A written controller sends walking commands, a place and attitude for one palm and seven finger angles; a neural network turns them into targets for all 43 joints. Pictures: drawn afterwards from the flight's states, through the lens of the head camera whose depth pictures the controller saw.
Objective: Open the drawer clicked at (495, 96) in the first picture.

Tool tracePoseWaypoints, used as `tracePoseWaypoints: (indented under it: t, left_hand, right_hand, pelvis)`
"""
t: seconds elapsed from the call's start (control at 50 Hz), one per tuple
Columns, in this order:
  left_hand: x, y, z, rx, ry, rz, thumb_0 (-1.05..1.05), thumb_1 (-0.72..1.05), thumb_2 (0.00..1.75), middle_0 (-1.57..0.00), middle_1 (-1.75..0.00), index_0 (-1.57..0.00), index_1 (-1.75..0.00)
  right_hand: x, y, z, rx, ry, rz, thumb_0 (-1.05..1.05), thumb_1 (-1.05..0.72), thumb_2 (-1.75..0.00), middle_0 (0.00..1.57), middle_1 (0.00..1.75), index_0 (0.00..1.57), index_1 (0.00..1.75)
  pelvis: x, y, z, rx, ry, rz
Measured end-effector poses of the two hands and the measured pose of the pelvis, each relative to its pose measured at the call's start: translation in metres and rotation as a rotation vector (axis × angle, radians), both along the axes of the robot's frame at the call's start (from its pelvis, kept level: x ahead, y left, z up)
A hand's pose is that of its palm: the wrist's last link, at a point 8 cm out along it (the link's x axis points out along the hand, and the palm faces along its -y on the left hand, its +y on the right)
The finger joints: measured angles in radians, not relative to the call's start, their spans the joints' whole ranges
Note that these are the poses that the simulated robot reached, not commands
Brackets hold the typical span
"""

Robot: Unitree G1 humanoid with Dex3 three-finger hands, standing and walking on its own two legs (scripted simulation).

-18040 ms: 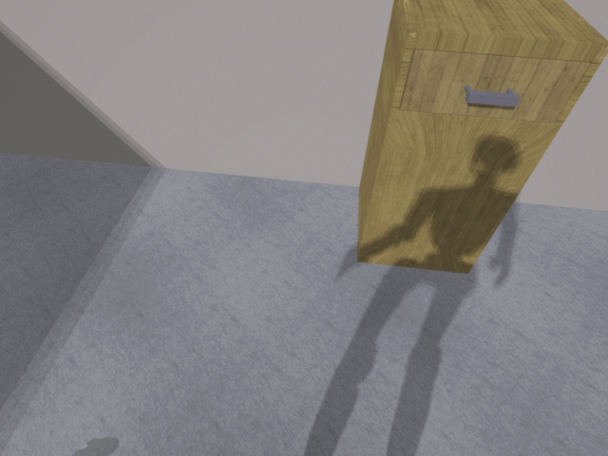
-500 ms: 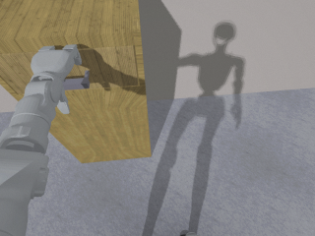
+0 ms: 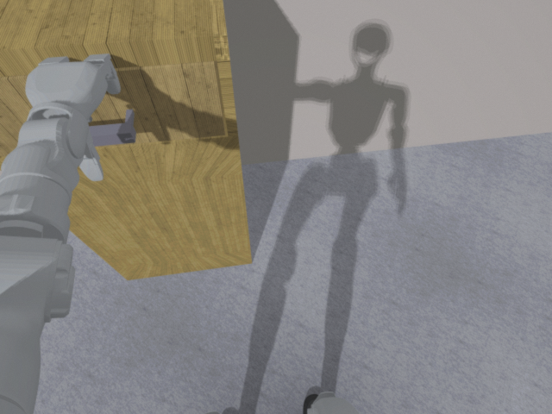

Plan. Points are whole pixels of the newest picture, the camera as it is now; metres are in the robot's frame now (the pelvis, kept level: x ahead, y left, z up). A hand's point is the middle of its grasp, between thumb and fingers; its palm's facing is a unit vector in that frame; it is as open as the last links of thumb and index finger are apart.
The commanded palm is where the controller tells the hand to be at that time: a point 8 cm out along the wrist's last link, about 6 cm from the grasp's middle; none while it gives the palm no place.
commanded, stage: move the hooked fingers above the handle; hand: left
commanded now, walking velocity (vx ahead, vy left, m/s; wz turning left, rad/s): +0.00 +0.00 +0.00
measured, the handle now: (96, 126) +0.57 +0.25 +0.04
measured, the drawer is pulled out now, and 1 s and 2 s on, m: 0.00 0.00 0.00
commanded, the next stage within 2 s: none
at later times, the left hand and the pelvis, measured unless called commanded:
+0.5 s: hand (87, 118) +0.53 +0.23 +0.10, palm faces -0.03 +0.01 -1.00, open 13.6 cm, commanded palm +0.53 +0.26 +0.14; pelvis -0.03 +0.00 -0.01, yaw +0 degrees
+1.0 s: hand (87, 118) +0.53 +0.23 +0.10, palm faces -0.01 +0.00 -1.00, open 13.6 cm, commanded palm +0.53 +0.26 +0.14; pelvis -0.03 +0.01 -0.01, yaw +0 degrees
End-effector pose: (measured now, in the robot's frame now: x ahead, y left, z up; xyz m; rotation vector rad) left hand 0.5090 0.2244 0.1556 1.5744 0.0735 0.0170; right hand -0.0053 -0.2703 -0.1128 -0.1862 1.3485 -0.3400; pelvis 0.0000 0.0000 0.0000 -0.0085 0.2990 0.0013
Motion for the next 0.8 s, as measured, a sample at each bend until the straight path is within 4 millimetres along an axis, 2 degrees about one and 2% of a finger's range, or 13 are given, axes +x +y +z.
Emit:
tracePoseWaypoints:
  t: [0.5,0.64,0.8]
  left_hand:
    - [0.0,0.002,0.0,0.004,-0.004,-0.016,0.0,-0.49,0.3,-0.36,-1.23,-0.37,-1.21]
    - [0.0,0.002,-0.001,0.002,-0.015,-0.022,0.0,-0.49,0.3,-0.36,-1.23,-0.36,-1.22]
    - [0.0,0.002,-0.001,0.001,-0.023,-0.019,0.0,-0.49,0.3,-0.37,-1.24,-0.37,-1.22]
  right_hand:
    - [-0.052,0.001,-0.002,-0.039,0.051,-0.028,0.0,-0.91,-0.9,0.2,0.3,0.2,0.3]
    - [-0.059,0.005,-0.005,-0.035,0.062,-0.029,0.0,-0.91,-0.9,0.2,0.3,0.2,0.3]
    - [-0.058,0.009,-0.007,-0.029,0.063,-0.021,0.0,-0.91,-0.9,0.21,0.3,0.2,0.3]
  pelvis:
    - [-0.026,0.004,-0.011,-0.003,0.028,-0.005]
    - [-0.03,0.007,-0.013,-0.004,0.035,-0.008]
    - [-0.03,0.009,-0.014,-0.004,0.04,-0.007]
